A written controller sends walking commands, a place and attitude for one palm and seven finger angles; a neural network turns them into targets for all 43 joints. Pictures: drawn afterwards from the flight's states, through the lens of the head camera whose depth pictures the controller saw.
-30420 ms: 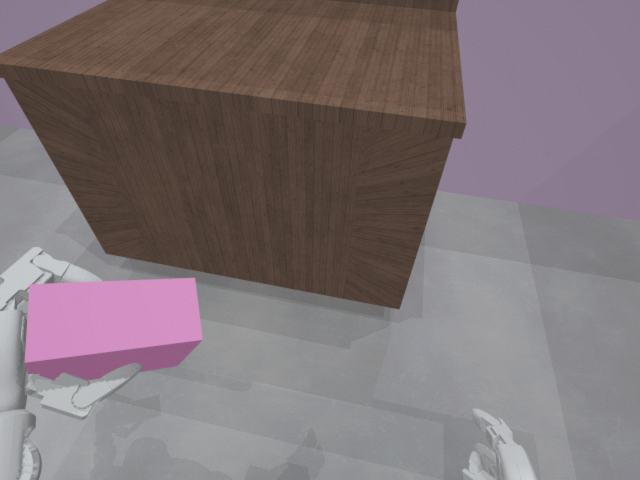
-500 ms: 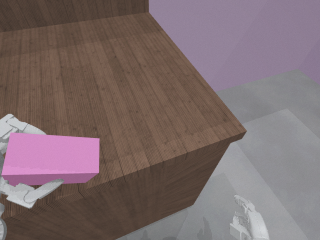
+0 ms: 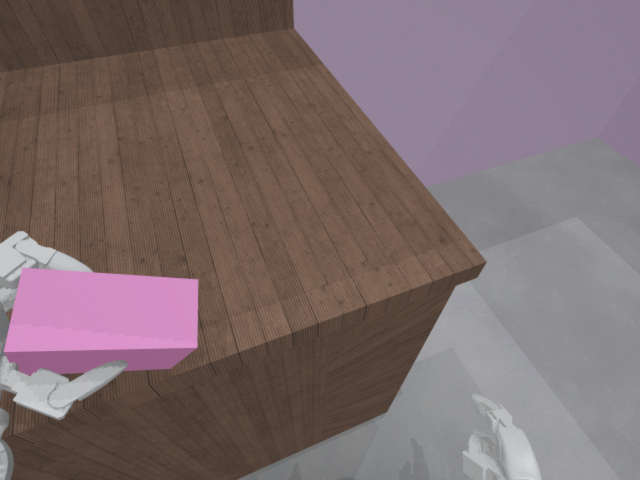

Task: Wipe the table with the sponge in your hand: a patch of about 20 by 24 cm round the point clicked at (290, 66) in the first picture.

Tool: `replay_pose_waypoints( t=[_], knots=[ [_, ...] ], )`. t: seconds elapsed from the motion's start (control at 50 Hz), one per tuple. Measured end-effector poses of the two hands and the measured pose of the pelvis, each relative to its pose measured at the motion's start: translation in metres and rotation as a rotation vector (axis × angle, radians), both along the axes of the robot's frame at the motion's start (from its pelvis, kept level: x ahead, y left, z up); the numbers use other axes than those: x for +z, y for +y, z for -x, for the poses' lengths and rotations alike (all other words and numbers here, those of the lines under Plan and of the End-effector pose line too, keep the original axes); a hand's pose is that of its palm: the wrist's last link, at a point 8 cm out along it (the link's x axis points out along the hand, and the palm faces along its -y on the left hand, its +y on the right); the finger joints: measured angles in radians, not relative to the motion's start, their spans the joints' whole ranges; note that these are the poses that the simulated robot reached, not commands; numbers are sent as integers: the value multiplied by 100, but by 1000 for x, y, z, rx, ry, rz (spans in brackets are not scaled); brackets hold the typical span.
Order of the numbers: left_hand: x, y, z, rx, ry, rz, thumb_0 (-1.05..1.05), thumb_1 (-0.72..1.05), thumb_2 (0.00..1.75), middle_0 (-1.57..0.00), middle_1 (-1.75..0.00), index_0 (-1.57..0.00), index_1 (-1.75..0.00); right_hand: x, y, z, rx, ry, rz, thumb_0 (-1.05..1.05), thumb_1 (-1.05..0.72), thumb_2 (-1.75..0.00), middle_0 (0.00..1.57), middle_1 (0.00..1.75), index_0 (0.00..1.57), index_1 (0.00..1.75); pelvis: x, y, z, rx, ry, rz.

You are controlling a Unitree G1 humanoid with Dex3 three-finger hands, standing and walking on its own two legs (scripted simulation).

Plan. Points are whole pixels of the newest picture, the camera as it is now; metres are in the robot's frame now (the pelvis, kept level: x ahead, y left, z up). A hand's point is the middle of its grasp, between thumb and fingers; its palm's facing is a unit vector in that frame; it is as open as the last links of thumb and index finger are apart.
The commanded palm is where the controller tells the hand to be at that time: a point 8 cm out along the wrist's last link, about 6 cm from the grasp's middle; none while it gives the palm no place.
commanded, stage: shuffle to correct the standing spot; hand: left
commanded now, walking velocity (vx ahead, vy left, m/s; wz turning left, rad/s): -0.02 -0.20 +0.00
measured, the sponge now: (136, 327) +0.23 +0.19 +0.14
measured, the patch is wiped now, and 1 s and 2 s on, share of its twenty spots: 0.00 0.00 0.00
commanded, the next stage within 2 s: come to a stop and stand still in 0.50 s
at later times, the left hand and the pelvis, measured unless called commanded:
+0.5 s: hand (69, 328) +0.21 +0.23 +0.17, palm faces +0.33 -0.85 -0.41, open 10.5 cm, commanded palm +0.16 +0.28 +0.18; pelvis +0.00 +0.00 +0.00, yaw +0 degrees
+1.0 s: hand (24, 334) +0.21 +0.27 +0.17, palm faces +0.28 -0.88 -0.39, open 10.5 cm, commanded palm +0.15 +0.31 +0.18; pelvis -0.02 +0.04 +0.00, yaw -2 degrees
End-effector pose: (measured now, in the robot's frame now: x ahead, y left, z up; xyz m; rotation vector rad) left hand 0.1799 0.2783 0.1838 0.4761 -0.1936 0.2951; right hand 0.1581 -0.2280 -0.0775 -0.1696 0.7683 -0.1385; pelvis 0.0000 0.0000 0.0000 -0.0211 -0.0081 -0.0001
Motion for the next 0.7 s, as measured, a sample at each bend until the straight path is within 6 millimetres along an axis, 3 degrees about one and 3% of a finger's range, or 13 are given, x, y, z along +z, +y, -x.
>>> replay_pose_waypoints(
  t=[0.64,0.7],
  knots=[
    [-5,-3,2,18,-2,37,-1,-54,103,-69,-132,-70,-132,-4,-5,0,-1,13,2,1,-90,-90,20,30,21,30,-2,-3,-1,0,-3,-1],
    [18,18,-12,-4,-101,-98,-1,-54,103,-69,-131,-71,-132,-2,-4,6,40,24,38,1,-90,-90,20,30,21,30,0,-6,3,3,-2,-19]
  ],
)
